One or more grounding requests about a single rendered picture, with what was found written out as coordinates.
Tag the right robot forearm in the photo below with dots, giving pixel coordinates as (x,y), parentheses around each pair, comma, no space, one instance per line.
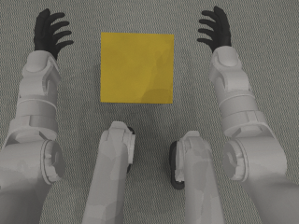
(239,111)

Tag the left robot forearm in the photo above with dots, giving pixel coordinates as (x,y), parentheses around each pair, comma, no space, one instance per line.
(35,117)

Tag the right robot upper arm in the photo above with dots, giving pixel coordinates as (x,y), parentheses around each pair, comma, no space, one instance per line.
(258,164)

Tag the left robot hand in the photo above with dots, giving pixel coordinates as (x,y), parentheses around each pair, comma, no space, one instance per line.
(45,37)

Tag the right robot hand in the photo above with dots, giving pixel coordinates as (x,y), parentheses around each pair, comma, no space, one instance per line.
(221,35)

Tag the carton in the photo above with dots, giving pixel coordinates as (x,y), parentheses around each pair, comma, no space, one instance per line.
(136,68)

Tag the left robot upper arm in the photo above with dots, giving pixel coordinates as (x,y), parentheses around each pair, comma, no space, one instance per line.
(27,172)

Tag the robot right shin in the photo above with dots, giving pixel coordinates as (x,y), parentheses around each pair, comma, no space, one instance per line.
(179,176)

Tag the robot right thigh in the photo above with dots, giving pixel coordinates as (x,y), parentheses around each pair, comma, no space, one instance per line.
(203,203)

